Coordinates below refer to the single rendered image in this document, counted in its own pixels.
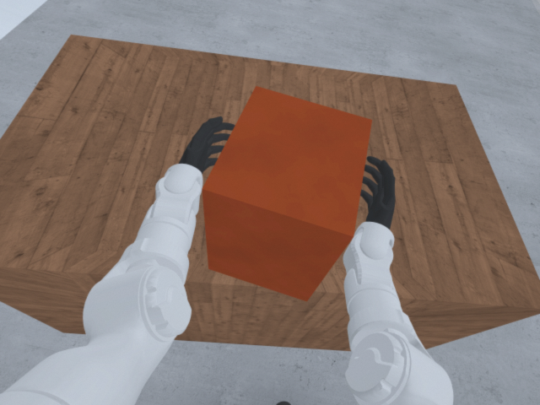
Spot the robot right forearm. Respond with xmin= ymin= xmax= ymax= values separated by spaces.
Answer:
xmin=343 ymin=222 xmax=433 ymax=360

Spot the robot right upper arm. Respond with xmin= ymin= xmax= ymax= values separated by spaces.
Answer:
xmin=345 ymin=332 xmax=453 ymax=405

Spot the robot left forearm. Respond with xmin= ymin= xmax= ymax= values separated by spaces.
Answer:
xmin=83 ymin=164 xmax=203 ymax=336

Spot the left robot hand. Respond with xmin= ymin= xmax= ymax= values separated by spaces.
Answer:
xmin=179 ymin=116 xmax=235 ymax=174

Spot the pedestal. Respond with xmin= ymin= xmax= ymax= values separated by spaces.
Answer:
xmin=0 ymin=35 xmax=540 ymax=351

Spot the carton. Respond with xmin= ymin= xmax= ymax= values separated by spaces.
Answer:
xmin=202 ymin=86 xmax=372 ymax=301

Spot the robot left upper arm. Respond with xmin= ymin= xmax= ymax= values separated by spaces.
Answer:
xmin=0 ymin=265 xmax=192 ymax=405

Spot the right robot hand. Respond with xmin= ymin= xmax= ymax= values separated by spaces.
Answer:
xmin=360 ymin=156 xmax=396 ymax=229

